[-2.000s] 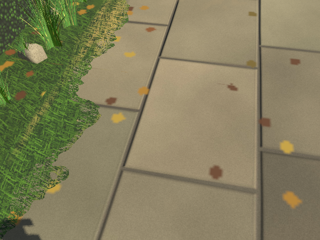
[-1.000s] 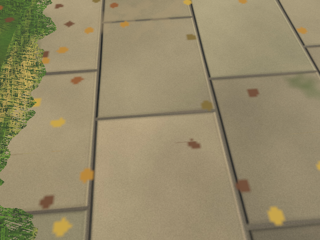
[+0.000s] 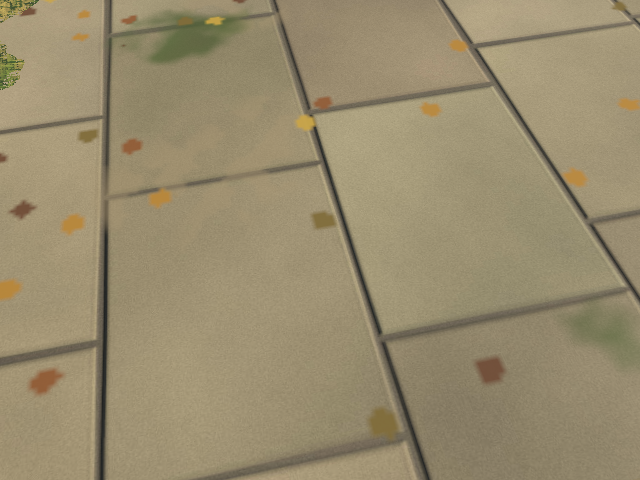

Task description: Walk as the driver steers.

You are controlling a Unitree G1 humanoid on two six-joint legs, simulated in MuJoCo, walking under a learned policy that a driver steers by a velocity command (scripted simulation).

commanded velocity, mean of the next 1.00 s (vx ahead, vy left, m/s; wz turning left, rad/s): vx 0.50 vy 0.00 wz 0.40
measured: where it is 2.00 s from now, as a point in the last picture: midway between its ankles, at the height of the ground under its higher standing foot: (228, 262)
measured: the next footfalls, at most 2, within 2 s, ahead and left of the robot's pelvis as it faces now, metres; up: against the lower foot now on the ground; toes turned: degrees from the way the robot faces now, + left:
left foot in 0.38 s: +0.36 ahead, +0.17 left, +0.00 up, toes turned +15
right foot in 0.88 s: +0.70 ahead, +0.08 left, +0.00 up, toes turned +25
